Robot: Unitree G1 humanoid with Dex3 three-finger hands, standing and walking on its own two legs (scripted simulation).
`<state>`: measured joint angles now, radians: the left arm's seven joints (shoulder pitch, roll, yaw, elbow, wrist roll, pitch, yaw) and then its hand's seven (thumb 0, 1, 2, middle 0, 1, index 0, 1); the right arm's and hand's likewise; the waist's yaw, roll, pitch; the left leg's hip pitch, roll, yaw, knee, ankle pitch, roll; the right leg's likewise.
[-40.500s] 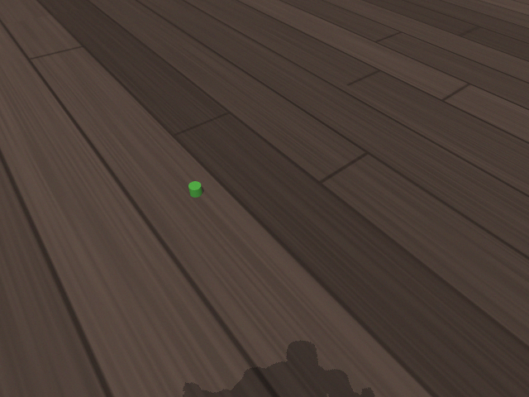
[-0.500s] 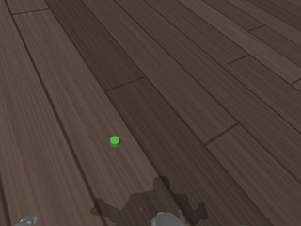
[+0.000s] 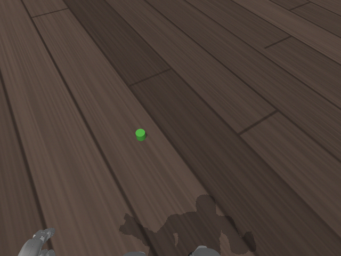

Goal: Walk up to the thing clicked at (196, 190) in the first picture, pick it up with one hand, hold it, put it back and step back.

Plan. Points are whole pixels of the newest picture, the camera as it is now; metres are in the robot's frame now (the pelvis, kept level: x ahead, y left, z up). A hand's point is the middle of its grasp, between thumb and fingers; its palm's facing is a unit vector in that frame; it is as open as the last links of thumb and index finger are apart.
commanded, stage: step back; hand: left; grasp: from above
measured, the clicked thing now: (140, 134) +0.88 +0.20 -0.73
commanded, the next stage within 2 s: stand in 1.44 s
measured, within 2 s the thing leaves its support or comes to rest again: neither
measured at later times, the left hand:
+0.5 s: hand out of the picture -0.13 +0.23 -0.14, palm faces -0.05 -0.92 -0.40, open 7.3 cm
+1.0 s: hand out of the picture -0.10 +0.25 -0.14, palm faces +0.02 -0.93 -0.36, open 7.4 cm
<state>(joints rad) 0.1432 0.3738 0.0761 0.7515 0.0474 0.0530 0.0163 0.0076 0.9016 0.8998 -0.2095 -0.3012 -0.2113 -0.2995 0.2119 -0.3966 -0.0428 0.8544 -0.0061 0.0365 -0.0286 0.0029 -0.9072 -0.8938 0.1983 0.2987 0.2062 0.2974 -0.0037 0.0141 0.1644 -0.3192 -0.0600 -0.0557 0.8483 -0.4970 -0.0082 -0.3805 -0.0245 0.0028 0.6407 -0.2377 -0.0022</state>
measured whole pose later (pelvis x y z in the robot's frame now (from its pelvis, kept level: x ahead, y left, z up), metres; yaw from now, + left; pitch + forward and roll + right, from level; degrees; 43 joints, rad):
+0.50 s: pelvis -0.17 -0.05 +0.00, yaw -4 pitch -3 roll +0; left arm 0.29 0.37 0.07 0.95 0.05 0.03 -0.02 0.01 0.91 0.90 -0.21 -0.30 -0.21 -0.30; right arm 0.16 -0.41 -0.06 0.85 -0.03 0.05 -0.01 0.00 -0.91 -0.89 0.20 0.30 0.21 0.30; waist 0.03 0.02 0.08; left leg -0.48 0.00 -0.09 0.82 -0.44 0.01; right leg -0.20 0.02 0.04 0.65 -0.41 -0.03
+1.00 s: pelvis -0.17 -0.03 +0.01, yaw +2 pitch -3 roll +0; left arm 0.21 0.40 0.06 0.93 0.02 -0.01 -0.02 0.01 0.91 0.90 -0.21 -0.30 -0.21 -0.30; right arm 0.29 -0.35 -0.06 0.93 -0.02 -0.05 0.02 0.00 -0.90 -0.89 0.20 0.30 0.21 0.30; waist -0.01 -0.04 0.08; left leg -0.14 -0.03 -0.01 0.50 -0.30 0.04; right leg -0.42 -0.04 0.02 0.90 -0.40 -0.03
